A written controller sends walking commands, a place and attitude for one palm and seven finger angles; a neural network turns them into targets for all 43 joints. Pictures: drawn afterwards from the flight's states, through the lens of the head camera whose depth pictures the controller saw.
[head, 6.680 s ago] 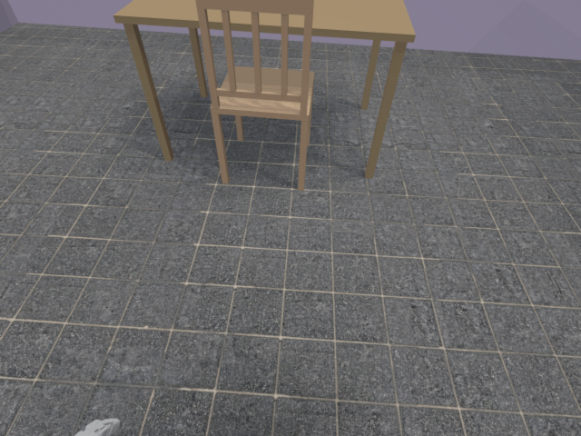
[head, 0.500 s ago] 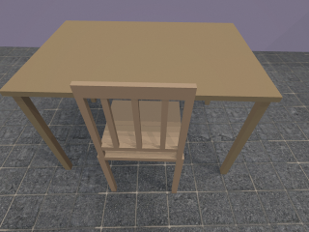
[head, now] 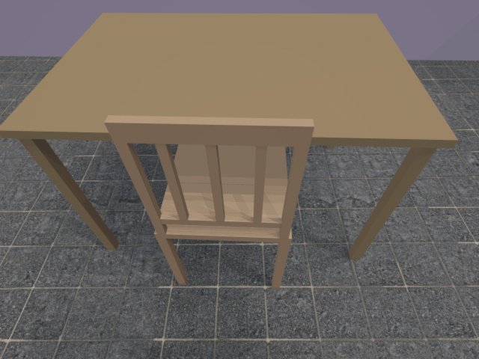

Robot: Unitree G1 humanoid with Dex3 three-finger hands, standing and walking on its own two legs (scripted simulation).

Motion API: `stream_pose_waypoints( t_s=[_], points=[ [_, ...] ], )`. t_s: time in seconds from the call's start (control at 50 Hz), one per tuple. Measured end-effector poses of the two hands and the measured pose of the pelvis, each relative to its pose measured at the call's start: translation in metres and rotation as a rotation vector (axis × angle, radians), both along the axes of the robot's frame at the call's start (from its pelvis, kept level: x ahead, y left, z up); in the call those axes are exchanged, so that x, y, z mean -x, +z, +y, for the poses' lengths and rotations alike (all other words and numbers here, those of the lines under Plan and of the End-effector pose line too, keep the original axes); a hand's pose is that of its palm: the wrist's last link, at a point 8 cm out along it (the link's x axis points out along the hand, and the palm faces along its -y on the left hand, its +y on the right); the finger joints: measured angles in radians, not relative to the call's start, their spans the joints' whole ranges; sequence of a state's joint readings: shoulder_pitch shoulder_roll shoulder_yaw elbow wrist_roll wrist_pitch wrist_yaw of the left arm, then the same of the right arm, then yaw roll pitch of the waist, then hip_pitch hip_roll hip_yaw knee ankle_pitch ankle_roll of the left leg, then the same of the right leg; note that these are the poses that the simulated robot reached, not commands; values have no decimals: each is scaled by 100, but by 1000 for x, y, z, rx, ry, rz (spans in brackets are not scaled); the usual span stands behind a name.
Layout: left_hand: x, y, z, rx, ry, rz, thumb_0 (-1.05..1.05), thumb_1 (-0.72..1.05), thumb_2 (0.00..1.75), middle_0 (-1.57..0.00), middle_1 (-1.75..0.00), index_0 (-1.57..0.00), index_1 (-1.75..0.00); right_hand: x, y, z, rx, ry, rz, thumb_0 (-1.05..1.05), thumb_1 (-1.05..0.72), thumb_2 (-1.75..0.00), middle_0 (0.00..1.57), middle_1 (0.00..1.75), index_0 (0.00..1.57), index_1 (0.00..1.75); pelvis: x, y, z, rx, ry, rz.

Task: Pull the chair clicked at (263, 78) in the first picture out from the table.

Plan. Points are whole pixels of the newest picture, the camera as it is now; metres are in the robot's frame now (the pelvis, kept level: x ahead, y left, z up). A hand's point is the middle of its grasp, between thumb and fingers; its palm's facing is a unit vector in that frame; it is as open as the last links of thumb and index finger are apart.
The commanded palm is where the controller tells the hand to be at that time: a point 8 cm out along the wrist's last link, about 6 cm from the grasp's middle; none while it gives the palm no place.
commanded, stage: look again from close up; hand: left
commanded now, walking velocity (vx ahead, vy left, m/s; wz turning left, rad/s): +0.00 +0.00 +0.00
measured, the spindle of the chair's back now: (216, 186) +0.52 +0.09 -0.09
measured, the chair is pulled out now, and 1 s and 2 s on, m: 0.00 0.00 0.00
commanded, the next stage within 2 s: none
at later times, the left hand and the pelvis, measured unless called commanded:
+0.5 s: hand out of the picture +0.02 +0.21 -0.18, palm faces +0.00 -0.98 -0.19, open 7.4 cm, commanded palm none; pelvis +0.01 +0.04 +0.00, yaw -2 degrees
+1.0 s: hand out of the picture -0.04 +0.23 -0.17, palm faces -0.02 -0.99 -0.17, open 7.4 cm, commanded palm none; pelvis -0.01 +0.07 +0.01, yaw -2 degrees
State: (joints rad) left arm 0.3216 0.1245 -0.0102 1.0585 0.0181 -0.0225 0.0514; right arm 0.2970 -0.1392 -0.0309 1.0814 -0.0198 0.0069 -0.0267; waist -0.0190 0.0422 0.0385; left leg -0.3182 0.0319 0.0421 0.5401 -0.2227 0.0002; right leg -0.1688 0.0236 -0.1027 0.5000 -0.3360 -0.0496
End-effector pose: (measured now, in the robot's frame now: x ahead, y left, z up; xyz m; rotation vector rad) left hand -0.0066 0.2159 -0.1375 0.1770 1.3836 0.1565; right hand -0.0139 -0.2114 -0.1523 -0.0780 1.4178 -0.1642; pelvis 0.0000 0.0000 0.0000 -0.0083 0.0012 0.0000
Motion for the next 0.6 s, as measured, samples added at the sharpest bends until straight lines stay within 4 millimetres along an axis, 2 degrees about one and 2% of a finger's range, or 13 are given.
stream_pose_waypoints(
  t_s=[0.16,0.3,0.44,0.6],
  points=[
    [-40,-4,20,-7,-10,-93,1,91,90,-20,-30,-20,-30,-51,9,-6,56,26,-117,2,-93,-90,20,30,19,30,-11,-2,11,-5,-13,-13],
    [-50,-7,31,9,-20,-118,1,91,90,-20,-30,-20,-30,-78,18,2,74,50,-186,1,-92,-90,20,30,19,30,-12,-1,21,-4,-22,-20],
    [-35,-8,41,21,-22,-80,1,91,90,-20,-30,-20,-30,-79,21,17,64,58,-192,1,-91,-90,20,30,20,30,-8,1,33,-2,-28,-28],
    [-5,-8,51,32,-17,1,1,91,90,-20,-30,-20,-30,-55,21,27,68,43,-134,0,-92,-90,20,30,20,30,-2,4,46,-2,-32,-28]
  ],
)
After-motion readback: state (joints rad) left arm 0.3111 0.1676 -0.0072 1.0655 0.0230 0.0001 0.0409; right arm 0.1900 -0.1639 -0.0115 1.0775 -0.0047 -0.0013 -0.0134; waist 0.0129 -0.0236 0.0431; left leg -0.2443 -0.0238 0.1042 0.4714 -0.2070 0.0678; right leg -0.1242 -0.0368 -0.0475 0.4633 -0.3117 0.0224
